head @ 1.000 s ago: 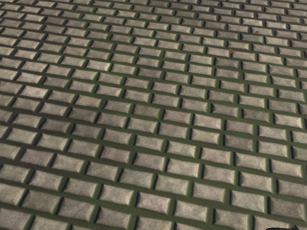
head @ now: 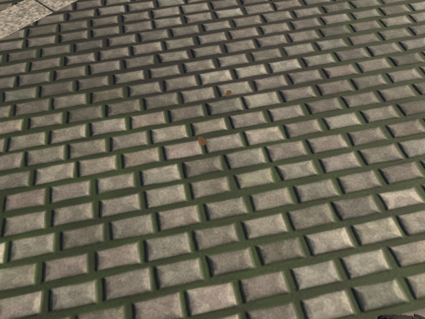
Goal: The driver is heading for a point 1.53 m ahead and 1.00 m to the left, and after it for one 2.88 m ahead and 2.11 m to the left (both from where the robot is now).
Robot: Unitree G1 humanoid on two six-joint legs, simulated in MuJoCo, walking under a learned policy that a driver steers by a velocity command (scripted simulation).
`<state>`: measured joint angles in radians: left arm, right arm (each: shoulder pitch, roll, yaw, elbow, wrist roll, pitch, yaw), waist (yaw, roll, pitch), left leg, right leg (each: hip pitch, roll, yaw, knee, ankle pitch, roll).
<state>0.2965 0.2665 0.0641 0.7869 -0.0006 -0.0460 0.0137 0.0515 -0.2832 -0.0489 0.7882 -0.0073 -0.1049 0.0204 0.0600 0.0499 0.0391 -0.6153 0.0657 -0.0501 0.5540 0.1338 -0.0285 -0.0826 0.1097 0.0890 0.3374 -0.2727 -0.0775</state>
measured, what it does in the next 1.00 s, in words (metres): walks ahead, turning left: left foot, then right foot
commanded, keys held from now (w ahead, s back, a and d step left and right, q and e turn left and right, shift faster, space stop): q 1.00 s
